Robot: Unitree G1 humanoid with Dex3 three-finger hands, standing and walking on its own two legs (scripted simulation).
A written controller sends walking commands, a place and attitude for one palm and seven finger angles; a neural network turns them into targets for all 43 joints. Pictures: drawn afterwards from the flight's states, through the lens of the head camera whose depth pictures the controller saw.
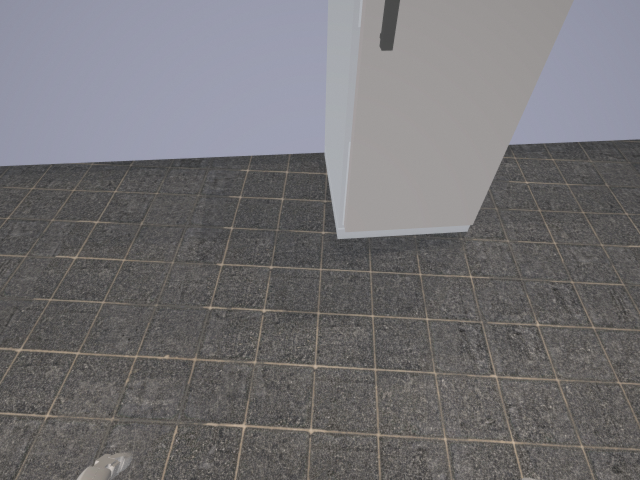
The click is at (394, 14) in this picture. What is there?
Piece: fridge door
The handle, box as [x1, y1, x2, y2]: [380, 0, 399, 50]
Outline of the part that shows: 399,0 385,0 382,29 380,33 381,50 392,50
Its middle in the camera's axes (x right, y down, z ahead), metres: +0.16 -0.57 +0.89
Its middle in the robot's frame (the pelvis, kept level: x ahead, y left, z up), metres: +1.08 -0.10 +0.19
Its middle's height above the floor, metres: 0.96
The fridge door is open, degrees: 0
